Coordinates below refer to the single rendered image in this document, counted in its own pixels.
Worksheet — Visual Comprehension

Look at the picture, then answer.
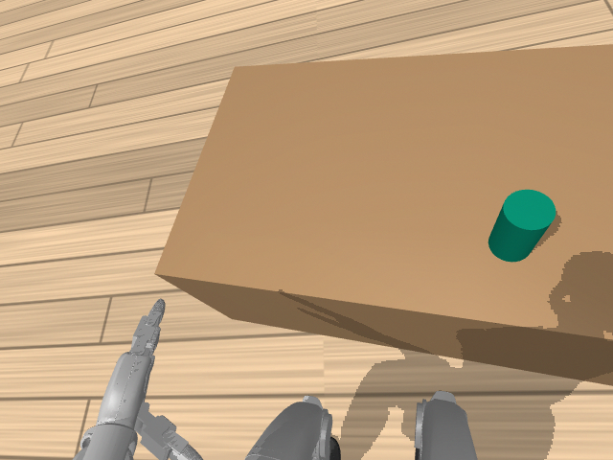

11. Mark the left robot arm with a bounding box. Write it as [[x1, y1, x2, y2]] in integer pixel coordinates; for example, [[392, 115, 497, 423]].
[[73, 424, 138, 460]]

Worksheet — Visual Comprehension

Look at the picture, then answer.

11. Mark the left robot hand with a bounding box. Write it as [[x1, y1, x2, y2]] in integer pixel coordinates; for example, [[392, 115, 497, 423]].
[[96, 298, 203, 460]]

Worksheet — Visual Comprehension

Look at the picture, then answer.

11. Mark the can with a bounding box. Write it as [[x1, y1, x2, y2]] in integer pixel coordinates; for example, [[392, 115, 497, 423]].
[[488, 190, 556, 262]]

